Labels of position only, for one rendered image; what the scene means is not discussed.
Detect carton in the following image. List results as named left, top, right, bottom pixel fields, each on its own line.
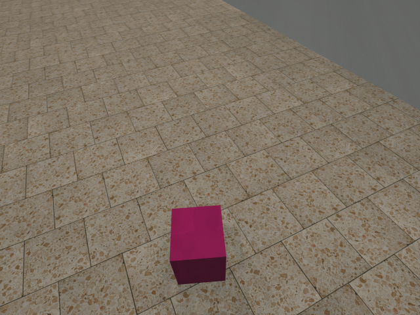
left=170, top=205, right=226, bottom=285

